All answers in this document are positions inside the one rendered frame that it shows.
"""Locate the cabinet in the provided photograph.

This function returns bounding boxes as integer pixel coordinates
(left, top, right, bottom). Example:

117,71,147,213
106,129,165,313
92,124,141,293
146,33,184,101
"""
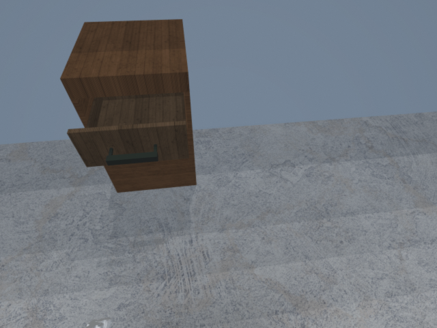
60,19,197,193

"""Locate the drawer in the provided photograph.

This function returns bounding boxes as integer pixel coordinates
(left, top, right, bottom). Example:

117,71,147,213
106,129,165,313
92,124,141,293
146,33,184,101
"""
67,92,189,167

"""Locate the handle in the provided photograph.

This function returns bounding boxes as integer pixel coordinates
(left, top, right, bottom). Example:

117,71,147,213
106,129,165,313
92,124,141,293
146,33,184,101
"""
106,144,158,165

